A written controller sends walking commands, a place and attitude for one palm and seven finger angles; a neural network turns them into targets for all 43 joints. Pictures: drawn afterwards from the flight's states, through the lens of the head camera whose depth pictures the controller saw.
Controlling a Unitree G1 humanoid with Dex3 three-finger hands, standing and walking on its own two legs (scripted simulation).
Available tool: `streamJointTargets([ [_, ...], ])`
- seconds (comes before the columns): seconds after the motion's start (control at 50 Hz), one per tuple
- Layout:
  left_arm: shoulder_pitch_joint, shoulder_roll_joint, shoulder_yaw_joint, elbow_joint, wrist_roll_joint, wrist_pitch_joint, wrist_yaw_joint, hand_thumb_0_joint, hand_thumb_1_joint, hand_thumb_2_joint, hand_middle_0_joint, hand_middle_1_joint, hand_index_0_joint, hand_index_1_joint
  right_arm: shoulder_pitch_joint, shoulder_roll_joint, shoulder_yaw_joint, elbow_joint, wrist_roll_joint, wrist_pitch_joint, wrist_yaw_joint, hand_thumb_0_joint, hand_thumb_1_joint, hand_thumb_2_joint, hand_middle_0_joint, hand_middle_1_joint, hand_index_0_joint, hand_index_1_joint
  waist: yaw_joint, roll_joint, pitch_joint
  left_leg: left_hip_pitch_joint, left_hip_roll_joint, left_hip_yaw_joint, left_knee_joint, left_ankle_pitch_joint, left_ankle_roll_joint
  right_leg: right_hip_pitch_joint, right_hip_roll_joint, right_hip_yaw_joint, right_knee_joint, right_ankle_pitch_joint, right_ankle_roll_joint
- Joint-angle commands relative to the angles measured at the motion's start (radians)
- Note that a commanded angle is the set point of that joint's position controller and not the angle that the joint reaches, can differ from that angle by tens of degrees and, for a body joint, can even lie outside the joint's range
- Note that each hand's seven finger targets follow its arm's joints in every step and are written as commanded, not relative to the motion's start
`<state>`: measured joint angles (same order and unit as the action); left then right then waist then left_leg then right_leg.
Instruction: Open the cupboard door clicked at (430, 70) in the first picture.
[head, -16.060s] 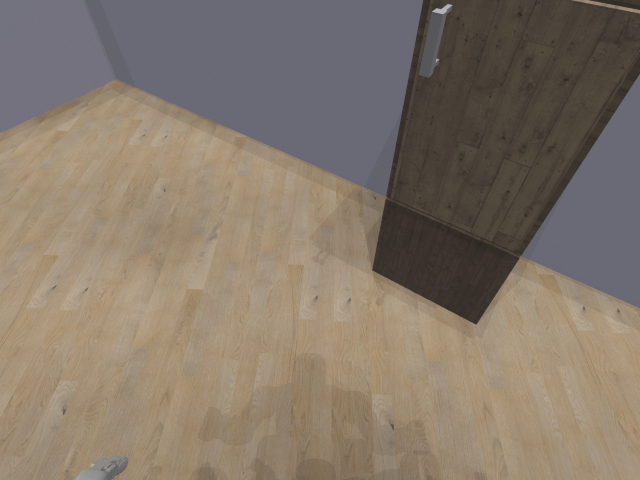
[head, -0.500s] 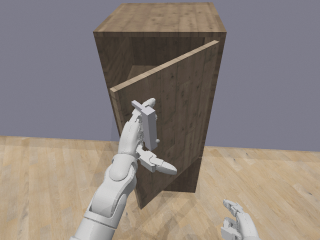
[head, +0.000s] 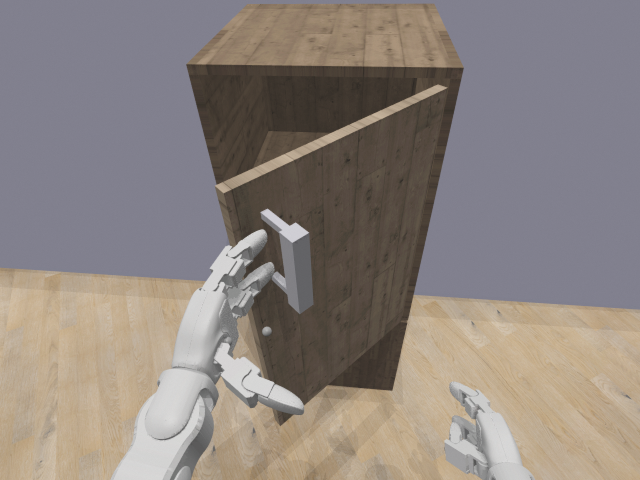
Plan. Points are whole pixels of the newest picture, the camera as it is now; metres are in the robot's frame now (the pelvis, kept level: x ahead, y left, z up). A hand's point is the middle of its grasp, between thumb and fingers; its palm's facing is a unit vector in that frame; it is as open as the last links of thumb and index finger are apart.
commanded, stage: slide the hand sideways off the handle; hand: left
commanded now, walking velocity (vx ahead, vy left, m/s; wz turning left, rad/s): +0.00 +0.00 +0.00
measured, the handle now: (286, 261) +0.33 +0.07 +0.14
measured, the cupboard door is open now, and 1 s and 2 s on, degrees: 47 47 47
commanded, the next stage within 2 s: draw the hand back to the body in 0.30 s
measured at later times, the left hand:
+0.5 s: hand (217, 359) +0.20 +0.12 +0.14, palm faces -0.04 -1.00 -0.05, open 16.3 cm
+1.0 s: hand (145, 358) +0.19 +0.19 +0.15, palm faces +0.16 -0.96 -0.23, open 15.7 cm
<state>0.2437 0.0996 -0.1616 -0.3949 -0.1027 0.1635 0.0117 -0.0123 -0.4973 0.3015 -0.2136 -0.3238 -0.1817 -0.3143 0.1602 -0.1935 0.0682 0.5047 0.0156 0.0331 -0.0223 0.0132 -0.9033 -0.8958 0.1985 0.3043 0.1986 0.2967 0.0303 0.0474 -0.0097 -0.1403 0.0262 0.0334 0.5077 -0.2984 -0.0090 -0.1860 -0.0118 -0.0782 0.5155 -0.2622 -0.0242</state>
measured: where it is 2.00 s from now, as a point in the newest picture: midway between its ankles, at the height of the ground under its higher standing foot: outside the picture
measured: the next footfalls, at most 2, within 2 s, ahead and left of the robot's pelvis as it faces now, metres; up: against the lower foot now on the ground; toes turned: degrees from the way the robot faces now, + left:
none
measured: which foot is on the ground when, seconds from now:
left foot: down 0.00-1.00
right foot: down 0.00-1.00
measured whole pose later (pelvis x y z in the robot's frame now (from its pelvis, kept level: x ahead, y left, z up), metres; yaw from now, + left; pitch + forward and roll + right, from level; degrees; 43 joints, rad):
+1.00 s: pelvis -0.01 +0.00 +0.00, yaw +1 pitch -4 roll -1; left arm 0.43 0.28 0.13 -0.49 -0.13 0.04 -0.05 -0.01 -0.39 0.35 -0.16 -0.30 -0.16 -0.30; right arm 0.21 -0.22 0.07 0.58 0.01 -0.20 -0.08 0.01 -0.90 -0.90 0.20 0.30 0.20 0.30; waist 0.05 0.06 0.00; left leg -0.16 0.02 0.01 0.54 -0.30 -0.01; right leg -0.18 -0.01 -0.10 0.51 -0.26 -0.02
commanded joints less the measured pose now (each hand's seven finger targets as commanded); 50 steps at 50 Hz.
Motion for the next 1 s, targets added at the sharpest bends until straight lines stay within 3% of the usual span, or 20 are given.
streamJointTargets([
  [0.0, -0.111, 0.036, 0.088, -0.270, 0.001, -0.065, 0.004, 0.000, -0.500, 0.300, -0.150, -0.300, -0.150, -0.300, -0.153, -0.079, -0.035, -0.189, 0.004, -0.068, -0.003, 0.000, -0.900, -0.900, 0.200, 0.300, 0.200, 0.300, 0.020, -0.074, -0.126, -0.012, -0.030, -0.018, -0.050, 0.194, 0.035, 0.048, 0.013, 0.023, -0.068, 0.202, 0.002],
  [0.06, -0.027, 0.062, 0.120, -0.301, -0.007, -0.070, -0.007, 0.000, -0.500, 0.300, -0.150, -0.300, -0.150, -0.300, -0.136, -0.084, -0.037, -0.191, 0.007, -0.077, 0.000, 0.000, -0.900, -0.900, 0.200, 0.300, 0.200, 0.300, 0.026, -0.068, -0.133, -0.019, -0.026, -0.021, -0.044, 0.226, 0.032, 0.058, 0.016, 0.014, -0.045, 0.248, 0.000],
  [0.14, 0.027, 0.053, 0.096, -0.352, -0.014, -0.082, -0.028, 0.000, -0.500, 0.300, -0.150, -0.300, -0.150, -0.300, -0.125, -0.087, -0.036, -0.200, 0.009, -0.097, 0.003, 0.000, -0.900, -0.900, 0.200, 0.300, 0.200, 0.300, 0.016, -0.055, -0.100, -0.036, -0.024, -0.026, -0.035, 0.211, 0.031, 0.029, 0.015, 0.007, -0.036, 0.234, 0.003],
  [0.16, 0.057, 0.079, 0.131, -0.355, -0.018, -0.085, -0.031, 0.000, -0.500, 0.300, -0.150, -0.300, -0.150, -0.300, -0.118, -0.088, -0.039, -0.200, 0.009, -0.102, -0.001, 0.000, -0.900, -0.900, 0.200, 0.300, 0.200, 0.300, 0.022, -0.065, -0.108, -0.038, -0.025, -0.022, -0.026, 0.214, 0.034, 0.032, 0.016, 0.012, -0.035, 0.242, 0.005],
  [0.26, 0.043, 0.102, 0.155, -0.363, -0.041, -0.107, -0.063, 0.000, -0.500, 0.300, -0.150, -0.300, -0.150, -0.300, -0.099, -0.097, -0.039, -0.191, 0.011, -0.141, -0.020, 0.000, -0.900, -0.900, 0.200, 0.300, 0.200, 0.300, 0.003, -0.093, -0.088, -0.050, -0.029, -0.029, -0.008, 0.166, 0.038, -0.002, 0.012, 0.021, -0.050, 0.179, 0.012],
  [0.34, 0.035, 0.093, 0.143, -0.377, -0.062, -0.128, -0.102, 0.000, -0.500, 0.300, -0.150, -0.300, -0.150, -0.300, -0.087, -0.103, -0.041, -0.182, 0.013, -0.187, -0.029, 0.000, -0.900, -0.900, 0.200, 0.300, 0.200, 0.300, -0.001, -0.053, -0.103, -0.043, -0.033, -0.033, 0.008, 0.172, 0.037, -0.010, 0.007, 0.022, -0.045, 0.182, 0.012],
  [0.38, 0.057, 0.098, 0.144, -0.376, -0.070, -0.134, -0.120, 0.000, -0.500, 0.300, -0.150, -0.300, -0.150, -0.300, -0.079, -0.105, -0.041, -0.179, 0.014, -0.207, -0.029, 0.000, -0.900, -0.900, 0.200, 0.300, 0.200, 0.300, 0.004, -0.063, -0.114, -0.053, -0.034, -0.039, 0.008, 0.178, 0.036, -0.002, 0.007, 0.015, -0.032, 0.196, 0.012],
  [0.42, 0.098, 0.151, 0.208, -0.341, -0.075, -0.129, -0.122, 0.000, -0.500, 0.300, -0.150, -0.300, -0.150, -0.300, -0.075, -0.111, -0.042, -0.165, 0.014, -0.215, -0.032, 0.000, -0.900, -0.900, 0.200, 0.300, 0.200, 0.300, 0.017, -0.051, -0.095, -0.071, -0.033, -0.038, 0.009, 0.171, 0.034, -0.002, 0.005, 0.022, -0.038, 0.183, 0.009],
  [0.44, 0.080, 0.139, 0.203, -0.345, -0.075, -0.126, -0.125, 0.000, -0.500, 0.300, -0.150, -0.300, -0.150, -0.300, -0.081, -0.107, -0.039, -0.167, 0.015, -0.214, -0.032, 0.000, -0.900, -0.900, 0.200, 0.300, 0.200, 0.300, 0.016, -0.035, -0.091, -0.071, -0.034, -0.036, 0.002, 0.161, 0.033, -0.006, 0.004, 0.020, -0.041, 0.169, 0.010],
  [0.52, 0.067, 0.181, 0.272, -0.327, -0.097, -0.121, -0.124, 0.000, -0.500, 0.300, -0.150, -0.300, -0.150, -0.300, -0.088, -0.112, -0.040, -0.159, 0.016, -0.228, -0.040, 0.000, -0.900, -0.900, 0.200, 0.300, 0.200, 0.300, 0.023, -0.078, -0.070, -0.084, -0.032, -0.041, -0.003, 0.136, 0.034, -0.006, 0.004, 0.025, -0.059, 0.119, 0.011],
  [0.54, 0.060, 0.179, 0.279, -0.339, -0.103, -0.120, -0.128, 0.000, -0.500, 0.300, -0.150, -0.300, -0.150, -0.300, -0.095, -0.109, -0.037, -0.162, 0.017, -0.230, -0.039, 0.000, -0.900, -0.900, 0.200, 0.300, 0.200, 0.300, 0.028, -0.044, -0.085, -0.079, -0.033, -0.039, -0.007, 0.137, 0.032, 0.002, 0.003, 0.025, -0.057, 0.120, 0.010],
  [0.66, 0.009, 0.207, 0.322, -0.300, -0.139, -0.112, -0.165, 0.000, -0.500, 0.300, -0.150, -0.300, -0.150, -0.300, -0.091, -0.120, -0.035, -0.139, 0.023, -0.258, -0.050, 0.000, -0.900, -0.900, 0.200, 0.300, 0.200, 0.300, 0.017, -0.049, -0.060, -0.081, -0.033, -0.045, -0.013, 0.104, 0.031, -0.011, 0.005, 0.028, -0.082, 0.068, 0.014],
  [0.7, 0.014, 0.214, 0.335, -0.299, -0.146, -0.107, -0.181, 0.000, -0.500, 0.300, -0.150, -0.300, -0.150, -0.300, -0.092, -0.122, -0.034, -0.139, 0.024, -0.268, -0.051, 0.000, -0.900, -0.900, 0.200, 0.300, 0.200, 0.300, 0.021, -0.050, -0.067, -0.079, -0.034, -0.048, -0.017, 0.107, 0.031, -0.004, 0.006, 0.027, -0.084, 0.069, 0.014],
  [0.74, -0.002, 0.227, 0.346, -0.306, -0.151, -0.104, -0.189, 0.000, -0.500, 0.300, -0.150, -0.300, -0.150, -0.300, -0.099, -0.125, -0.032, -0.136, 0.026, -0.275, -0.052, 0.000, -0.900, -0.900, 0.200, 0.300, 0.200, 0.300, 0.024, -0.007, -0.069, -0.074, -0.036, -0.049, -0.027, 0.103, 0.029, 0.000, 0.005, 0.022, -0.082, 0.064, 0.010],
  [0.78, 0.015, 0.237, 0.366, -0.308, -0.160, -0.101, -0.197, 0.000, -0.500, 0.300, -0.150, -0.300, -0.150, -0.300, -0.094, -0.126, -0.032, -0.135, 0.026, -0.285, -0.053, 0.000, -0.900, -0.900, 0.200, 0.300, 0.200, 0.300, 0.029, -0.022, -0.083, -0.070, -0.035, -0.051, -0.029, 0.117, 0.028, 0.012, 0.008, 0.016, -0.077, 0.087, 0.011],
  [0.88, 0.020, 0.258, 0.407, -0.295, -0.179, -0.100, -0.218, 0.000, -0.325, 0.375, -0.156, -0.300, -0.156, -0.300, -0.099, -0.131, -0.033, -0.125, 0.029, -0.299, -0.054, 0.000, -0.900, -0.900, 0.200, 0.300, 0.200, 0.300, 0.032, -0.034, -0.075, -0.066, -0.035, -0.055, -0.038, 0.125, 0.028, 0.014, 0.012, 0.011, -0.081, 0.097, 0.012],
  [0.9, -0.011, 0.363, 0.411, -0.398, -0.023, -0.196, -0.071, 0.000, -0.290, 0.390, -0.158, -0.300, -0.158, -0.300, -0.104, -0.114, -0.037, -0.119, 0.000, -0.300, -0.065, 0.000, -0.900, -0.900, 0.200, 0.300, 0.200, 0.300, 0.043, -0.032, -0.032, -0.091, -0.031, -0.052, -0.065, 0.108, 0.030, 0.028, 0.004, 0.040, -0.124, 0.068, 0.009],
  [0.92, 0.085, 0.324, 0.410, -0.308, -0.003, -0.218, -0.006, 0.000, -0.255, 0.405, -0.159, -0.300, -0.159, -0.300, -0.091, -0.109, -0.036, -0.096, -0.012, -0.304, -0.070, 0.000, -0.900, -0.900, 0.200, 0.300, 0.200, 0.300, 0.039, -0.057, 0.034, -0.095, -0.025, -0.051, -0.073, 0.074, 0.024, -0.007, -0.003, 0.039, -0.152, 0.016, 0.004],
  [0.94, 0.121, 0.261, 0.354, -0.308, 0.014, -0.234, 0.020, 0.000, -0.220, 0.420, -0.160, -0.300, -0.160, -0.300, -0.094, -0.110, -0.037, -0.091, -0.016, -0.293, -0.064, 0.000, -0.900, -0.900, 0.200, 0.300, 0.200, 0.300, 0.031, -0.033, 0.031, -0.076, -0.022, -0.050, -0.088, 0.082, 0.025, 0.002, -0.003, 0.038, -0.153, 0.022, 0.004],
  [0.98, 0.145, 0.262, 0.349, -0.314, 0.036, -0.270, 0.055, 0.000, -0.150, 0.450, -0.162, -0.300, -0.162, -0.300, -0.088, -0.110, -0.042, -0.084, -0.019, -0.282, -0.054, 0.000, -0.900, -0.900, 0.200, 0.300, 0.200, 0.300, 0.030, -0.003, -0.001, -0.052, -0.017, -0.046, -0.107, 0.101, 0.024, 0.040, -0.007, 0.035, -0.149, 0.046, 0.004],
])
